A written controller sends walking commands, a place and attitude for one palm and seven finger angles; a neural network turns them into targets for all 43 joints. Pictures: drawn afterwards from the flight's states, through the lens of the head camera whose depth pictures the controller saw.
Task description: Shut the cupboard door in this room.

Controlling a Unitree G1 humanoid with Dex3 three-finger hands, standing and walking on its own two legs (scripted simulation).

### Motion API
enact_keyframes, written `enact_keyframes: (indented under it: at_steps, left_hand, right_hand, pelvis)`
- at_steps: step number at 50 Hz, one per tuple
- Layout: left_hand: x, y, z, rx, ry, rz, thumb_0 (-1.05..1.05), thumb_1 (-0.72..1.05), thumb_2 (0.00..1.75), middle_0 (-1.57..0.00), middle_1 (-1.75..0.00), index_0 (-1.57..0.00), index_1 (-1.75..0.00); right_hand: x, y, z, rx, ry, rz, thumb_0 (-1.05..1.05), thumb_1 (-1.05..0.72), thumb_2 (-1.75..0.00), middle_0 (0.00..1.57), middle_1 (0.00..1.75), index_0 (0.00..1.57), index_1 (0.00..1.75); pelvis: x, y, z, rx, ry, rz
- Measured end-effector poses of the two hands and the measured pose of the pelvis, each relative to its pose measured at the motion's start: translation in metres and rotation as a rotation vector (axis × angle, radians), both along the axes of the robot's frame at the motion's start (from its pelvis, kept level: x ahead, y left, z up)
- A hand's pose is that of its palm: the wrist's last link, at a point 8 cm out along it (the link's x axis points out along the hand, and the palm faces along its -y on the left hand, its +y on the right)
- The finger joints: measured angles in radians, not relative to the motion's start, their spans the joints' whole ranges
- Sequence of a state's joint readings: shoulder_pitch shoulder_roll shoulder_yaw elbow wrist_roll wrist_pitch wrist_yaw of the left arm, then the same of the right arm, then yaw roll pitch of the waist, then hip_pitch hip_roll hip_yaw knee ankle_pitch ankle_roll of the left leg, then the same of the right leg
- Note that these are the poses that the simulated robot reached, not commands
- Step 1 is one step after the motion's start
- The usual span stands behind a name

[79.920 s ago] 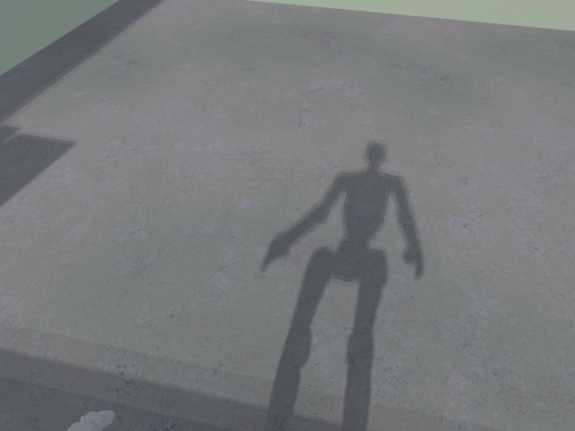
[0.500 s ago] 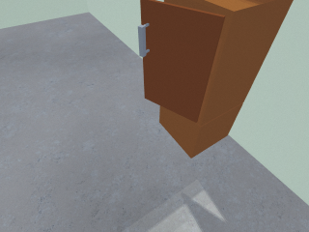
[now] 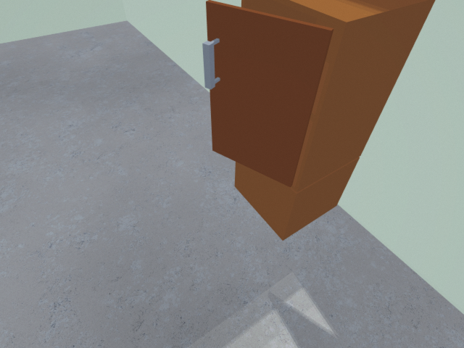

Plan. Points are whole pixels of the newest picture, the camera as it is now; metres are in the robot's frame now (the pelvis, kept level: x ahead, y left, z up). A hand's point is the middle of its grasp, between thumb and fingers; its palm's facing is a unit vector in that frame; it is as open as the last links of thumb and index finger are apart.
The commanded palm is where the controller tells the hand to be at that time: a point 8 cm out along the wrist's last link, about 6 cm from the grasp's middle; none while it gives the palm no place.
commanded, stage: look to check the result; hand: left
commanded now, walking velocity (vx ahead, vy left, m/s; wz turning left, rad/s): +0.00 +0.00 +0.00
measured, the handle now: (213, 63) +0.93 +0.11 +0.06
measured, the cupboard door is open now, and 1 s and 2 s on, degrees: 22 22 22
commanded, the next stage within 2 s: walk to a spot facing it in 0.40 s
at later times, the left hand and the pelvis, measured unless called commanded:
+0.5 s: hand out of the picture +0.01 +0.19 -0.17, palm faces +0.00 -0.97 -0.23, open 7.3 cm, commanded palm none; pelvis +0.00 +0.00 +0.00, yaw +0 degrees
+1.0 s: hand out of the picture +0.01 +0.23 -0.20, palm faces +0.24 -0.94 -0.23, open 7.3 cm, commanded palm none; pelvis +0.00 +0.03 -0.03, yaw +14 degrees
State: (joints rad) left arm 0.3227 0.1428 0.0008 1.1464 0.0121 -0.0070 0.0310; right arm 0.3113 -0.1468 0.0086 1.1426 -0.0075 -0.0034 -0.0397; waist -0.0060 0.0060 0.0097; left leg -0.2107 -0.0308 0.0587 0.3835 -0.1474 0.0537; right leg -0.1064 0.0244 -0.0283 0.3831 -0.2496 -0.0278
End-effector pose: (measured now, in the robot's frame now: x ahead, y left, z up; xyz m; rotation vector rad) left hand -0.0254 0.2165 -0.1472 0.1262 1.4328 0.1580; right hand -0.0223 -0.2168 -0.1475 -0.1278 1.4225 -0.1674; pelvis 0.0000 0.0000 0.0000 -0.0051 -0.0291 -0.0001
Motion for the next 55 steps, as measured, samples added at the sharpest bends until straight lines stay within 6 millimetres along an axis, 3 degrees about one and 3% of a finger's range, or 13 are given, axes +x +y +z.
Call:
enact_keyframes:
  at_steps: [14,31,40,48,55]
  left_hand:
    - [0.003,0.020,0.005,0.044,0.011,-0.012,0.00,0.91,0.89,-0.20,-0.30,-0.20,-0.30]
    - [0.044,0.029,0.007,0.068,-0.066,-0.038,0.00,0.91,0.89,-0.20,-0.30,-0.20,-0.30]
    - [0.043,0.030,-0.005,0.068,-0.123,0.068,0.00,0.91,0.89,-0.20,-0.30,-0.20,-0.30]
    - [0.021,0.056,-0.027,0.057,-0.122,0.181,0.00,0.91,0.89,-0.20,-0.30,-0.21,-0.30]
    - [0.021,0.076,-0.001,0.103,-0.157,0.231,0.01,0.91,0.89,-0.20,-0.30,-0.20,-0.30]
  right_hand:
    - [0.012,-0.019,0.003,-0.037,-0.010,0.016,0.00,-0.91,-0.90,0.20,0.30,0.20,0.30]
    - [0.052,-0.042,0.011,-0.083,-0.077,0.052,0.00,-0.91,-0.90,0.20,0.30,0.20,0.30]
    - [0.065,-0.024,-0.002,-0.049,-0.033,0.123,0.00,-0.91,-0.90,0.20,0.30,0.20,0.30]
    - [0.102,0.005,-0.009,-0.058,-0.075,0.241,0.00,-0.91,-0.90,0.20,0.30,0.20,0.30]
    - [0.123,0.016,0.004,-0.058,-0.098,0.335,0.00,-0.91,-0.90,0.21,0.30,0.20,0.30]
  pelvis:
    - [0.001,-0.001,0.001,0.000,-0.004,-0.001]
    - [0.006,-0.004,0.001,-0.001,0.002,0.012]
    - [0.004,-0.001,-0.011,-0.019,0.007,0.116]
    - [0.003,0.023,-0.029,-0.006,0.007,0.230]
    - [-0.002,0.025,-0.012,-0.025,0.049,0.303]
